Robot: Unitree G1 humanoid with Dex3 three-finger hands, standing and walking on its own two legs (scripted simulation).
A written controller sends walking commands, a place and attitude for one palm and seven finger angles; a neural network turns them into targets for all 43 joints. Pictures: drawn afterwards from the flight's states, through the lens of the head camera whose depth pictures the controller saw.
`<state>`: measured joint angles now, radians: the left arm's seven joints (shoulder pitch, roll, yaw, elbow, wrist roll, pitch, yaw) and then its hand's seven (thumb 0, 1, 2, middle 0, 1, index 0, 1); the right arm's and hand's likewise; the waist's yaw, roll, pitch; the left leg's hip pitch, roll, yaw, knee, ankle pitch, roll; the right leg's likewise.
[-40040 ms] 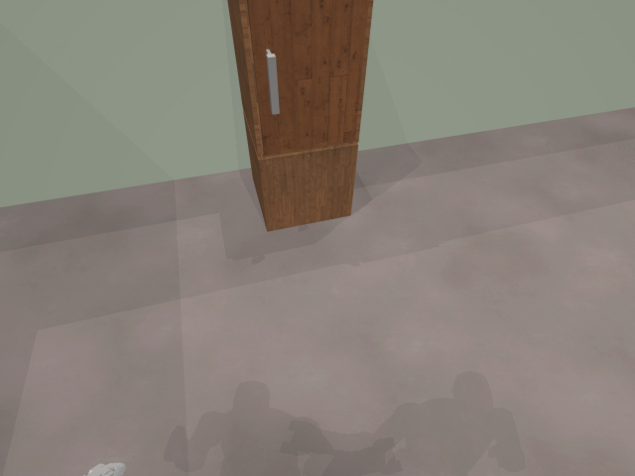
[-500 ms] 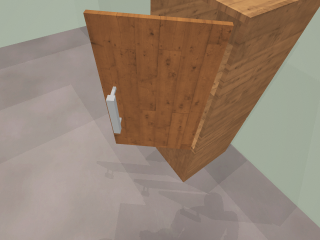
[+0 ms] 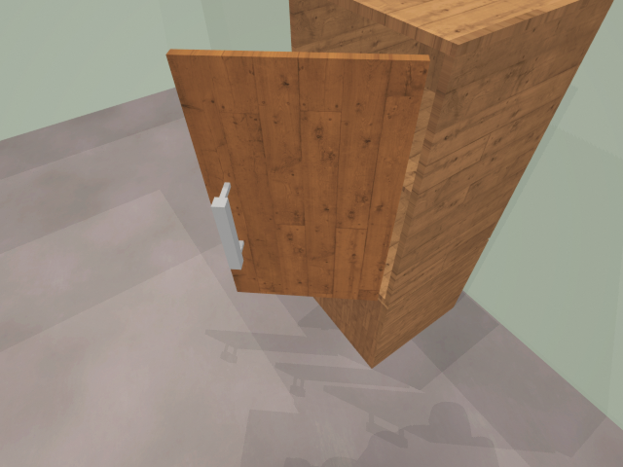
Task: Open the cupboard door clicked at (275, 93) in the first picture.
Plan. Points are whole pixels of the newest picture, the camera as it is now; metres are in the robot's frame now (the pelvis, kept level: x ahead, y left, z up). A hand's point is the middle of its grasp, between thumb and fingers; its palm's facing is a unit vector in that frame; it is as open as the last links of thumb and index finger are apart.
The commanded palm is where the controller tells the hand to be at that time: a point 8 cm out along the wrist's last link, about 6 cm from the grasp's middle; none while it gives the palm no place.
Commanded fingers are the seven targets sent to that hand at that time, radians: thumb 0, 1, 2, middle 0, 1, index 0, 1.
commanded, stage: come to a stop and stand still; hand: left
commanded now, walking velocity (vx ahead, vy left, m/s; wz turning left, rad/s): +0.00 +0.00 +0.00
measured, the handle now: (231, 227) +0.53 +0.20 -0.06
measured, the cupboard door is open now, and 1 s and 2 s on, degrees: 50 50 50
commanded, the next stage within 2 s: look again from close up in 0.84 s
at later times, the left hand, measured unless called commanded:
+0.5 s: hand out of the picture +0.02 +0.14 -0.15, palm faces +0.00 -0.97 -0.24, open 7.3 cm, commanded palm none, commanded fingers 0.00 0.90 0.90 -0.20 -0.30 -0.20 -0.30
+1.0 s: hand out of the picture +0.00 +0.12 -0.16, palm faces +0.04 -0.97 -0.22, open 7.3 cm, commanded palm none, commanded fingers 0.00 0.90 0.90 -0.20 -0.30 -0.20 -0.30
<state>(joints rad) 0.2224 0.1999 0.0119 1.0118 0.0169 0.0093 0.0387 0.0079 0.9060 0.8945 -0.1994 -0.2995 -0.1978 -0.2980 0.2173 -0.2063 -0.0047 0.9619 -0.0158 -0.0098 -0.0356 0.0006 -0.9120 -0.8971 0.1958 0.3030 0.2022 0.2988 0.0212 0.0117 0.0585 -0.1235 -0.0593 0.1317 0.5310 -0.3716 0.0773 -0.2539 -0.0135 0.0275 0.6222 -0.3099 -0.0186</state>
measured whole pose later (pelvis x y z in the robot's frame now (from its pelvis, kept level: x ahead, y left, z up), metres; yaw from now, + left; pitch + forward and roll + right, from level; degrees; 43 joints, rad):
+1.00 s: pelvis +0.00 -0.06 +0.01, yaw +2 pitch -2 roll +1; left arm 0.26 0.15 -0.01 1.12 0.01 -0.02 0.04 0.01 0.92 0.89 -0.20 -0.30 -0.20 -0.30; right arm 0.29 -0.15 0.01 1.15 -0.01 -0.02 -0.03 0.00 -0.91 -0.90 0.19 0.30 0.20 0.30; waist 0.00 0.01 0.03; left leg -0.09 0.02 0.07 0.40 -0.28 -0.01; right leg -0.19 0.06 -0.04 0.44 -0.23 -0.08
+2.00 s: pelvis -0.05 -0.04 -0.09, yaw +5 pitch +14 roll -1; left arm 0.42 0.21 0.13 0.10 -0.25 -0.49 -0.34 0.01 0.51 0.73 -0.23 -0.55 -0.23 -0.55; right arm 0.11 -0.28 -0.04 0.42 0.02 -0.22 -0.02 0.01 -0.91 -0.90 0.19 0.30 0.20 0.30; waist 0.05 -0.05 -0.13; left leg -0.90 -0.01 0.01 1.26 -0.60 0.02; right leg -0.95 -0.01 -0.11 1.22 -0.51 -0.07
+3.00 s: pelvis -0.05 -0.01 -0.08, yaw +5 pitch +17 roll -3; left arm 0.06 0.42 0.39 0.33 -0.36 -0.35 -0.56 -0.01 -0.49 0.30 -0.30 -1.19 -0.30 -1.19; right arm 0.24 -0.27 0.06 0.52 0.03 -0.21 -0.04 0.01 -0.90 -0.90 0.20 0.30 0.21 0.30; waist 0.00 0.01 -0.12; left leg -0.93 -0.01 -0.01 1.19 -0.56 0.05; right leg -0.94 0.00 -0.12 1.10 -0.45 -0.03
